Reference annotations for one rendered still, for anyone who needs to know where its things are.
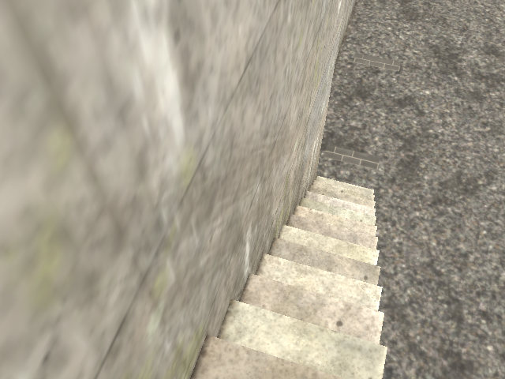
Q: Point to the stairs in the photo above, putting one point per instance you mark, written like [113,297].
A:
[311,310]

